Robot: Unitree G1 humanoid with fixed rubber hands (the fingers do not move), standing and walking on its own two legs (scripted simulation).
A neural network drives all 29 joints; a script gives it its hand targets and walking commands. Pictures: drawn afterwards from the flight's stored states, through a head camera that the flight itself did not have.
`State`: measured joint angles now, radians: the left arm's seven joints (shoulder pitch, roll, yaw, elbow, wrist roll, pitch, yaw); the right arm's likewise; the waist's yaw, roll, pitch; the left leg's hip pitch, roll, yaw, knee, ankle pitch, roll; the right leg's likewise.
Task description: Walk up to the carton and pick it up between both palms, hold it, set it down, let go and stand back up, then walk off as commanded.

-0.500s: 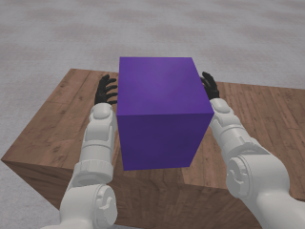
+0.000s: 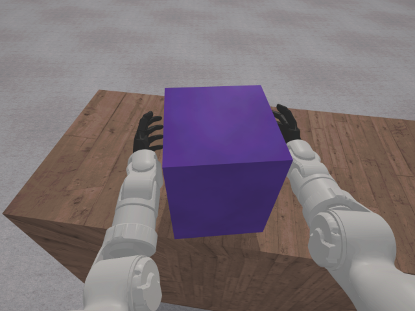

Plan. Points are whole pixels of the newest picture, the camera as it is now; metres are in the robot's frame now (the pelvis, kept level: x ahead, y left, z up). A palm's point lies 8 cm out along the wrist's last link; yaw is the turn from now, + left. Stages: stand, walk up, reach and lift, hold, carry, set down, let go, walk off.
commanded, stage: set down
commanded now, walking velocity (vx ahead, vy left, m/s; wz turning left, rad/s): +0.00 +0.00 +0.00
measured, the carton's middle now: (216, 164) +0.41 +0.05 +0.06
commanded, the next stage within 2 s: none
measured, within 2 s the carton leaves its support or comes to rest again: rests again in 0.32 s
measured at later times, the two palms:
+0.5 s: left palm (147, 158) +0.38 +0.19 +0.09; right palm (287, 147) +0.44 -0.09 +0.09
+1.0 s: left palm (148, 160) +0.37 +0.19 +0.09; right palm (288, 148) +0.44 -0.10 +0.09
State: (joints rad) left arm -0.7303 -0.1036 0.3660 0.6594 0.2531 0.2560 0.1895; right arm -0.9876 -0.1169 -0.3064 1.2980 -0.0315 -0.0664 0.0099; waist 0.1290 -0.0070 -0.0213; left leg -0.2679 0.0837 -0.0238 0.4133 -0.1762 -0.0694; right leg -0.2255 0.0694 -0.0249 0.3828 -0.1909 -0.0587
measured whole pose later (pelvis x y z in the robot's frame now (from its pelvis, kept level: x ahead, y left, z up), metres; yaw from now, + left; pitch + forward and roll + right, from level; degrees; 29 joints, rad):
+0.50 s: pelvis +0.00 +0.00 +0.00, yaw +0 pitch +4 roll -1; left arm -0.69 -0.13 0.39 0.67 0.29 0.18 0.19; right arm -0.96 -0.12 -0.33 1.30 -0.08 -0.12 0.03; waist 0.13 -0.01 -0.02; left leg -0.30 0.08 -0.02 0.41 -0.18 -0.07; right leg -0.26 0.07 -0.02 0.38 -0.19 -0.06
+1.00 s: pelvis +0.01 +0.00 +0.00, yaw +0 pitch +4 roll -1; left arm -0.69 -0.16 0.42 0.66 0.32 0.15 0.18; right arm -0.94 -0.11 -0.37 1.27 -0.14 -0.14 0.06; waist 0.14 -0.01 -0.02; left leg -0.30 0.08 -0.02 0.41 -0.18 -0.07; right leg -0.26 0.07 -0.02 0.38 -0.19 -0.06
